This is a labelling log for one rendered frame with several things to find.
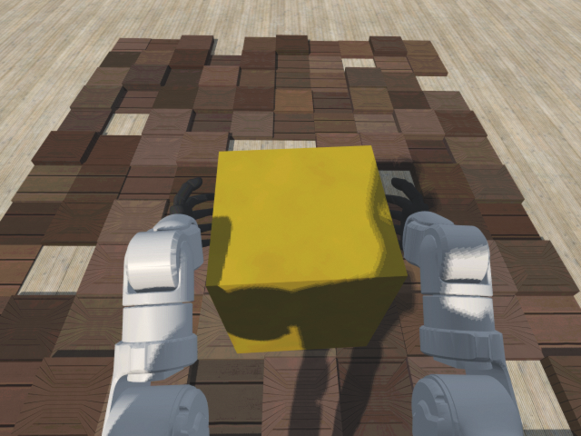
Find robot right hand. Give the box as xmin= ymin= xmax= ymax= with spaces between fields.
xmin=385 ymin=178 xmax=429 ymax=250

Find right robot forearm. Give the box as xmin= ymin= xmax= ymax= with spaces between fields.
xmin=402 ymin=211 xmax=524 ymax=436

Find left robot upper arm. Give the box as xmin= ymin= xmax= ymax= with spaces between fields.
xmin=103 ymin=384 xmax=210 ymax=436

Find carton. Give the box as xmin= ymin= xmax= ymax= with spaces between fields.
xmin=206 ymin=145 xmax=408 ymax=353

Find robot left hand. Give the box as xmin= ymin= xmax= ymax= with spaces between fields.
xmin=169 ymin=177 xmax=215 ymax=247

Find right robot upper arm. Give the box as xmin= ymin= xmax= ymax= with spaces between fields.
xmin=411 ymin=374 xmax=522 ymax=436

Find left robot forearm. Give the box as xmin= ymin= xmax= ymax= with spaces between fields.
xmin=102 ymin=213 xmax=203 ymax=436

